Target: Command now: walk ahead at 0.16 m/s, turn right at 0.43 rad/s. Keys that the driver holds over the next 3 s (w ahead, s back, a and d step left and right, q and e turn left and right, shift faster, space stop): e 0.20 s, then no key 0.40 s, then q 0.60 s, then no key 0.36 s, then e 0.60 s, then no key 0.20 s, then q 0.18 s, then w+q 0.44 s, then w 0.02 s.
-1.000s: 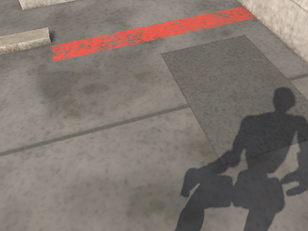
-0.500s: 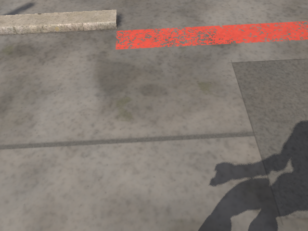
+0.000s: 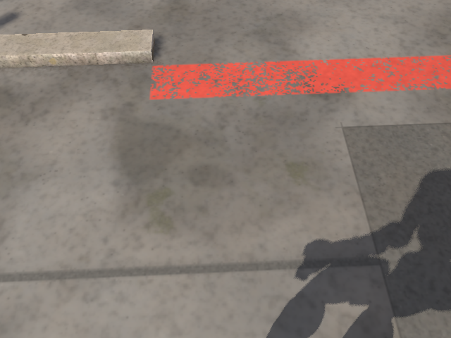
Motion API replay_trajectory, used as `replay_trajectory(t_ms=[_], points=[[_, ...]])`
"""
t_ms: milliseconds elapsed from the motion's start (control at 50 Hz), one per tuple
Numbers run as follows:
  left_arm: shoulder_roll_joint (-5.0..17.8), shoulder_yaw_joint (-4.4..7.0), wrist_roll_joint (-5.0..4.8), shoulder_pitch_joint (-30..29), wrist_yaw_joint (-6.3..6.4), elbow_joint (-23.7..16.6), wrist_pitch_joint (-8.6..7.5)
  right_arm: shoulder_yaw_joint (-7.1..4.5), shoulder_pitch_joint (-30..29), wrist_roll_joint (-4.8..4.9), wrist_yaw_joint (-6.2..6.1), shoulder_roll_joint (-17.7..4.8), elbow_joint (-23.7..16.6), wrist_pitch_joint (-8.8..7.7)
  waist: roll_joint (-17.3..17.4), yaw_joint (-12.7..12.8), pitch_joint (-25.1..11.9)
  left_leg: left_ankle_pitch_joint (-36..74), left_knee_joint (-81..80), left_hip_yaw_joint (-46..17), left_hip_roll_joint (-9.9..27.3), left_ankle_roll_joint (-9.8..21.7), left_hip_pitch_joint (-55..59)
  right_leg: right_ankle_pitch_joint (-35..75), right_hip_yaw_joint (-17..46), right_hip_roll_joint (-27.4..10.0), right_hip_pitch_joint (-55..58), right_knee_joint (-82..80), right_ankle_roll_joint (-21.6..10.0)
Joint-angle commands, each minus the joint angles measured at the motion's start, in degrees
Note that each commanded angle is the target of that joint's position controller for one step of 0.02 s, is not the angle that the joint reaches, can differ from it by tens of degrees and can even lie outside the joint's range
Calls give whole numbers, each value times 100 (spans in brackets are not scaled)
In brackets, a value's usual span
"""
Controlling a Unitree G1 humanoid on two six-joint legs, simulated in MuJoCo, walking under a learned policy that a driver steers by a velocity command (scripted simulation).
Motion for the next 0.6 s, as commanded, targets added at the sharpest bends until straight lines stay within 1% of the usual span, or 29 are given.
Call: replay_trajectory(t_ms=[20,40,60,80,120,140,160,180,200,220,240,260,280,300,320,360,380,400,420,440,460,480,500,520,540,560,580,600], points=[[1180,347,-28,-215,175,-576,82,-112,552,-89,-78,-411,-251,31,-413,-325,-1398,572,-1148,39,-21,-78,637,2033,1894,-1554,446,-770,-1132],[1202,367,-70,-218,227,-566,132,-93,555,-63,-62,-373,-229,17,-425,-356,-1544,876,-1401,24,-91,-118,838,2069,1786,-1477,432,-707,-1057],[1178,374,-110,-223,267,-571,179,-84,503,-51,-48,-370,-218,17,-466,-341,-1613,1074,-1615,10,-146,-144,952,1891,1759,-1422,427,-696,-985],[1143,375,-140,-234,290,-584,230,-80,419,-32,-39,-379,-229,27,-495,-315,-1603,1197,-1839,-9,-190,-156,1007,1511,1789,-1375,432,-699,-910],[1071,377,-180,-226,310,-611,328,-91,190,-6,-21,-431,-307,40,-658,-254,-1437,1298,-2360,-45,-260,-134,1096,509,1965,-1287,443,-731,-771],[1040,378,-179,-226,317,-624,374,-107,134,6,-6,-458,-333,31,-782,-255,-1303,1323,-2698,-47,-274,-91,1183,116,2078,-1254,435,-716,-710],[993,373,-184,-251,325,-645,416,-130,180,15,12,-477,-325,6,-860,-316,-1169,1522,-3202,-17,-271,-28,1402,-200,2157,-1186,366,-650,-613],[908,357,-199,-253,331,-657,451,-167,301,17,27,-519,-291,-29,-896,-405,-1039,1887,-3834,21,-193,71,1784,-548,2171,-1042,207,-499,-465],[702,310,-207,-31,324,-626,469,-251,401,-39,12,-773,-296,-54,-587,-370,-985,2011,-4363,-369,427,330,2273,-1471,1937,-721,-141,6,-190],[346,225,-123,476,321,-540,479,-313,344,-164,-29,-1154,-441,-10,681,-79,-1141,2550,-4621,-1659,1817,886,2718,-2894,894,32,-615,1610,189],[714,329,-147,373,321,-775,392,-349,315,-374,25,-1272,-414,11,1678,-9,-1016,2775,-5006,-2876,2421,1694,2127,-3318,476,165,-1155,2735,395],[1089,424,-109,428,332,-633,377,-303,33,-295,32,-1012,-523,-14,1116,23,-863,2435,-4985,-2605,2238,1773,1893,-2902,548,-138,-1098,3524,535],[1162,466,-134,425,346,-478,436,-238,-212,-187,34,-743,-552,-21,689,43,-729,2236,-4861,-1924,1799,1522,1739,-2508,499,-172,-1063,3826,613],[1012,443,-109,494,382,-345,523,-187,-362,-109,44,-621,-595,-13,489,69,-713,2203,-4792,-1474,1471,1351,1701,-2258,402,-190,-979,4117,713],[873,397,-83,516,379,-343,567,-159,-411,-51,40,-584,-567,1,497,48,-649,2388,-4798,-1259,1371,1371,1622,-2044,375,-198,-943,4297,798],[621,294,-126,316,352,-426,561,-119,-320,-75,30,-517,-473,32,572,-1,-629,2621,-4808,-782,1108,1379,1624,-1802,130,-308,-695,3735,887],[518,239,-131,183,344,-477,540,-109,-250,-87,21,-484,-427,50,656,-59,-704,2689,-4754,-677,1058,1387,1793,-1771,13,-431,-572,3184,922],[425,184,-118,72,325,-513,522,-112,-200,-86,11,-494,-390,72,768,-132,-796,2714,-4705,-612,1038,1396,1897,-1815,-116,-565,-324,2614,945],[346,132,-103,-34,294,-548,506,-131,-129,-74,9,-560,-349,98,914,-218,-873,2661,-4667,-594,1042,1412,1938,-1930,-249,-669,0,2073,938],[342,113,-108,-130,266,-583,489,-164,20,-59,17,-674,-291,123,1061,-322,-897,2600,-4641,-674,1110,1465,2001,-2064,-353,-697,223,1624,914],[441,133,-129,-133,246,-574,477,-188,157,-41,27,-775,-239,150,1131,-384,-903,2544,-4604,-780,1175,1509,2064,-2011,-434,-669,415,1237,883],[509,157,-144,-36,231,-518,470,-185,191,-8,34,-804,-211,172,1110,-341,-886,2469,-4530,-833,1195,1491,2064,-1708,-494,-642,665,692,816],[505,164,-139,133,216,-420,461,-162,172,39,41,-772,-185,182,1036,-216,-824,2446,-4433,-801,1150,1402,1936,-1118,-568,-604,1051,-94,702],[556,167,-99,163,213,-385,457,-135,388,76,54,-707,-86,154,925,-188,-724,2466,-4374,-746,1056,1195,1742,-630,-465,-626,1419,-715,542],[774,187,-24,203,239,-431,460,-105,546,54,82,-657,-37,81,668,-222,-792,2288,-4241,-648,973,856,1408,-184,-51,-969,1916,-747,350],[1283,298,43,157,284,-422,481,-60,666,-63,148,-487,-131,-37,-430,-515,-914,1968,-3843,-47,484,493,1138,552,523,-1540,2020,-359,23],[858,211,50,52,232,-337,470,-21,404,-126,153,-327,-141,-91,-963,-434,-954,1451,-3846,331,240,193,1625,-352,538,-1526,1289,-483,-216],[502,106,89,-100,190,-405,437,-43,141,-142,149,-445,-125,-85,-761,-314,-725,1523,-3821,316,230,82,1799,-1036,497,-1395,978,-639,-144]])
